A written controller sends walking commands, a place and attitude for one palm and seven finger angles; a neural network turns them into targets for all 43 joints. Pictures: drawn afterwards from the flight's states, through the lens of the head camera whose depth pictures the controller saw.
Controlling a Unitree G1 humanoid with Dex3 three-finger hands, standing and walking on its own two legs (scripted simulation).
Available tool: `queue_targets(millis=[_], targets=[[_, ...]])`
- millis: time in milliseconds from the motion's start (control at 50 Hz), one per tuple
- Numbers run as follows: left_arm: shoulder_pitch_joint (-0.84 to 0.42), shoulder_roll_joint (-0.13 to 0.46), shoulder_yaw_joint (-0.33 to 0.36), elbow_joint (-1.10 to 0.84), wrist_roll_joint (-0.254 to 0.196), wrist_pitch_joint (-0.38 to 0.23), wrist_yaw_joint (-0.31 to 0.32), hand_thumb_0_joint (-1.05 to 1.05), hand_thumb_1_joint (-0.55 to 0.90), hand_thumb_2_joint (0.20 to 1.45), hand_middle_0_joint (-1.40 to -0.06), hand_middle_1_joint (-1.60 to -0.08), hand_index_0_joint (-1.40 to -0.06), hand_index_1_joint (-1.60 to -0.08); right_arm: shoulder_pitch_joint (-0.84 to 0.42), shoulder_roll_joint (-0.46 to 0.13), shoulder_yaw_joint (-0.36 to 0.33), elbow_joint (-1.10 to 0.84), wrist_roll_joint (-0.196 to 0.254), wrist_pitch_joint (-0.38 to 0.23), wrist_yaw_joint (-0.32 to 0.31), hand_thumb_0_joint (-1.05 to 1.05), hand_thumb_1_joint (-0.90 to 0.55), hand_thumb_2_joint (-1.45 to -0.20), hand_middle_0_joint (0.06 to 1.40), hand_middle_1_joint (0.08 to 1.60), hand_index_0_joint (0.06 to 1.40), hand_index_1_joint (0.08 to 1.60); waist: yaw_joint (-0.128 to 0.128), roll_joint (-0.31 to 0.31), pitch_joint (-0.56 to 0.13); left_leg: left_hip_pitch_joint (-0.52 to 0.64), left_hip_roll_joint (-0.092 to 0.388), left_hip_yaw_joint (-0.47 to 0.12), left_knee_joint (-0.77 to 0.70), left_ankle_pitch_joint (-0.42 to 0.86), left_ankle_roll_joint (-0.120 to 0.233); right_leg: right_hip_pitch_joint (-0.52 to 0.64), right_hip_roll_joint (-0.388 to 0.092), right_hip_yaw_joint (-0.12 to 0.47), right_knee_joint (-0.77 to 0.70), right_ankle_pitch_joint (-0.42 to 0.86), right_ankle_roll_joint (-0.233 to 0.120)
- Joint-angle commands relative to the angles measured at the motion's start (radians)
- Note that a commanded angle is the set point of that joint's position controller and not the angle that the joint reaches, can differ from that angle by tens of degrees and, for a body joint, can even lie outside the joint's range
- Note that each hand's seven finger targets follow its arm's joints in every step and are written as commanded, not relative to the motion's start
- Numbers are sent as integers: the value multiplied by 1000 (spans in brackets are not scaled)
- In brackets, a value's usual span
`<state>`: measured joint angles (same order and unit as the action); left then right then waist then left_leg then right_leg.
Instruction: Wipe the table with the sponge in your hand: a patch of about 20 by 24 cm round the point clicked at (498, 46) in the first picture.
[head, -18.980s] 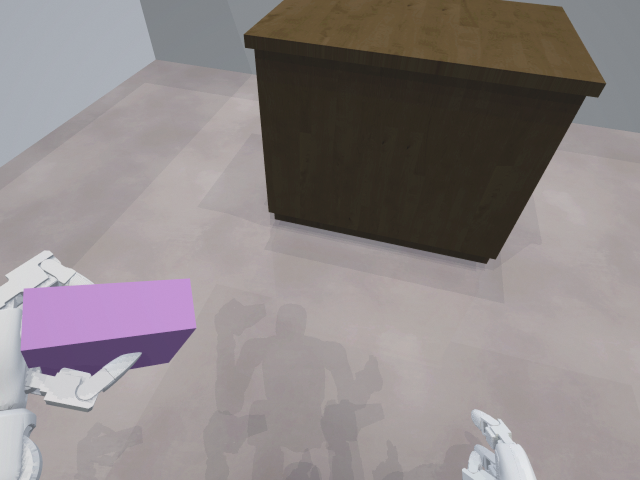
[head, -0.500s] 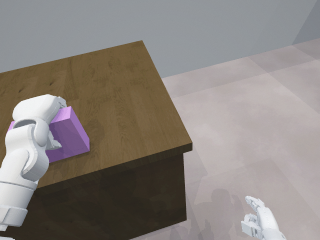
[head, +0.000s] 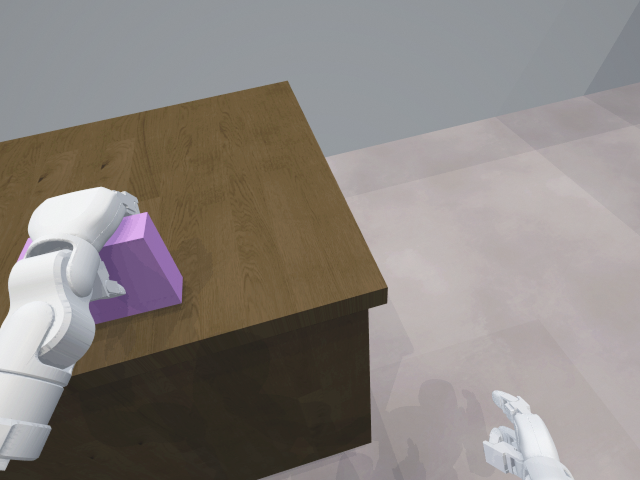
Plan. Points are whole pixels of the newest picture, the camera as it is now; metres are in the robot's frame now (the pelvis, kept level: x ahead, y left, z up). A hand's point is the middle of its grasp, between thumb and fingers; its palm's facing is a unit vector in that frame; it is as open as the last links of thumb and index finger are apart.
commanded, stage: lower the sponge onto the table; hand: left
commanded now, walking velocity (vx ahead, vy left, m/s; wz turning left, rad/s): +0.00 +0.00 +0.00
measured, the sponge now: (117, 283) +0.29 +0.31 +0.11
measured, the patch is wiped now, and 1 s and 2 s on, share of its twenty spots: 0.00 0.10 0.15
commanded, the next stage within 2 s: wipe forward along the first lane in 1.34 s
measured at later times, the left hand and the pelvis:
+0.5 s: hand (104, 265) +0.29 +0.31 +0.14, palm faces -0.09 -0.02 -1.00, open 8.9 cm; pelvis -0.01 +0.00 +0.00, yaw +0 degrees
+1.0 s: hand (105, 256) +0.31 +0.32 +0.15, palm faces +0.01 -0.01 -1.00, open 8.9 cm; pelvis +0.01 +0.00 +0.00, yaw -1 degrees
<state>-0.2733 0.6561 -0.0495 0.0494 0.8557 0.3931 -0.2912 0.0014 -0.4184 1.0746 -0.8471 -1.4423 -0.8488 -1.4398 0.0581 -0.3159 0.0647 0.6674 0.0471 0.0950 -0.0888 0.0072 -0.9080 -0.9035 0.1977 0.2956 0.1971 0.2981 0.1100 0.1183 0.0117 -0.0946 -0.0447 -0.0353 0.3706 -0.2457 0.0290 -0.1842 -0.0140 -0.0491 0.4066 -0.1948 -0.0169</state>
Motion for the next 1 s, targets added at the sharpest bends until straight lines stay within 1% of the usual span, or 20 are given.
queue_targets(millis=[0,100,140,180,220,300,320,400,420,480,500,520,600,620,700,720,740,840,900,980], targets=[[-459,425,291,-317,65,-142,137,0,100,1300,-1200,-1600,-1200,-1600,-172,-72,-35,-169,-13,-82,-19,0,-900,-900,200,300,200,300,14,28,-327,-4,-8,-7,-30,370,10,227,34,53,-24,181,-59],[-410,372,293,-150,41,-80,244,0,100,1300,-1200,-1600,-1200,-1600,-188,-67,-38,-130,-8,-64,11,0,-900,-900,200,300,200,300,39,68,-247,-79,-6,4,-60,361,-25,243,34,82,-34,187,-77],[-367,324,253,-90,23,-14,244,0,100,1300,-1200,-1600,-1200,-1600,-194,-72,-39,-113,-9,-52,22,0,-900,-900,200,300,200,300,38,11,-259,-84,1,14,-66,372,-29,265,28,68,-31,225,-67],[-306,324,245,-75,18,40,212,0,100,1300,-1200,-1600,-1200,-1600,-209,-86,-41,-126,-7,-38,26,0,-900,-900,200,300,200,300,40,-42,-265,-99,1,20,-59,368,-23,277,23,71,-20,262,-58],[-259,222,146,-65,8,88,155,0,100,1300,-1200,-1600,-1200,-1600,-217,-82,-32,-148,5,-27,30,0,-900,-900,200,300,200,300,15,-78,-242,-108,7,24,-59,347,-14,256,17,49,-17,248,-49],[-259,245,124,-114,18,113,63,0,100,1300,-1200,-1600,-1200,-1600,-225,-101,-36,-173,12,-28,20,0,-900,-900,200,300,200,300,-11,-100,-237,-84,10,20,-48,291,6,201,21,40,-27,197,-38],[-291,214,84,-116,24,100,48,0,100,1300,-1200,-1600,-1200,-1600,-213,-96,-29,-172,14,-33,15,0,-900,-900,200,300,200,300,-29,-131,-224,-83,7,23,-49,263,11,189,18,27,-29,163,-31],[-441,384,206,-200,71,-36,59,0,100,1300,-1200,-1600,-1200,-1600,-187,-97,-30,-172,-2,-61,-17,0,-900,-900,200,300,200,300,-22,-95,-281,-40,3,7,-45,223,21,178,26,42,-43,87,-40],[-473,353,192,-189,76,-85,77,0,100,1300,-1200,-1600,-1200,-1600,-173,-79,-25,-166,-7,-75,-24,0,-900,-900,200,300,200,300,-27,-112,-282,-38,-7,10,-43,226,21,185,24,30,-41,77,-40],[-474,405,272,-151,81,-190,155,0,100,1300,-1200,-1600,-1200,-1600,-138,-71,-37,-133,-17,-88,-36,0,-900,-900,200,300,200,300,-6,-20,-272,-36,-13,6,-52,232,8,190,35,39,-54,76,-53],[-486,436,299,-169,83,-201,183,0,100,1300,-1200,-1600,-1200,-1600,-143,-75,-37,-137,-15,-91,-33,0,-900,-900,200,300,200,300,6,69,-279,-46,-14,3,-53,236,2,199,36,59,-54,74,-66],[-476,368,265,-139,74,-205,206,0,100,1300,-1200,-1600,-1200,-1600,-137,-57,-36,-131,-17,-98,-29,0,-900,-900,200,300,200,300,3,40,-271,-53,-15,10,-48,266,-5,206,31,38,-44,97,-64],[-379,346,273,-42,49,-130,253,0,100,1300,-1200,-1600,-1200,-1600,-149,-75,-48,-118,-13,-78,-3,0,-900,-900,200,300,200,300,27,72,-270,-84,-10,11,-57,321,-23,246,29,59,-40,172,-70],[-348,295,231,-10,46,-100,248,0,100,1300,-1200,-1600,-1200,-1600,-153,-76,-47,-112,-11,-74,2,0,-900,-900,200,300,200,300,16,30,-256,-94,-5,22,-57,325,-24,243,24,43,-35,187,-63],[-258,268,196,-24,29,6,194,0,100,1300,-1200,-1600,-1200,-1600,-187,-96,-51,-138,-2,-54,15,0,-900,-900,200,300,200,300,18,-35,-270,-102,0,18,-57,333,-14,262,23,48,-26,234,-55],[-254,209,138,-38,24,18,172,0,100,1300,-1200,-1600,-1200,-1600,-188,-92,-47,-142,1,-53,16,0,-900,-900,200,300,200,300,-1,-74,-251,-98,1,22,-58,324,-9,250,19,35,-26,231,-47],[-226,233,159,-57,19,22,155,0,100,1300,-1200,-1600,-1200,-1600,-180,-99,-53,-144,0,-51,16,0,-900,-900,200,300,200,300,4,-99,-268,-87,3,19,-57,321,-2,256,21,33,-25,233,-42],[-269,291,201,-122,43,-48,123,0,100,1300,-1200,-1600,-1200,-1600,-164,-96,-50,-151,-5,-61,-3,0,-900,-900,200,300,200,300,-12,-141,-259,-64,1,14,-49,293,15,225,26,28,-27,187,-37],[-313,358,268,-230,60,-131,165,0,100,1300,-1200,-1600,-1200,-1600,-161,-89,-50,-158,-12,-73,-14,0,-900,-900,200,300,200,300,3,-44,-306,-31,-3,7,-35,350,11,233,32,49,-21,208,-51],[-199,278,255,-182,51,-140,225,0,100,1300,-1200,-1600,-1200,-1600,-140,-75,-58,-129,-16,-72,-2,0,-900,-900,200,300,200,300,16,-2,-262,-36,-3,10,-33,430,-8,230,36,39,-27,250,-53]])
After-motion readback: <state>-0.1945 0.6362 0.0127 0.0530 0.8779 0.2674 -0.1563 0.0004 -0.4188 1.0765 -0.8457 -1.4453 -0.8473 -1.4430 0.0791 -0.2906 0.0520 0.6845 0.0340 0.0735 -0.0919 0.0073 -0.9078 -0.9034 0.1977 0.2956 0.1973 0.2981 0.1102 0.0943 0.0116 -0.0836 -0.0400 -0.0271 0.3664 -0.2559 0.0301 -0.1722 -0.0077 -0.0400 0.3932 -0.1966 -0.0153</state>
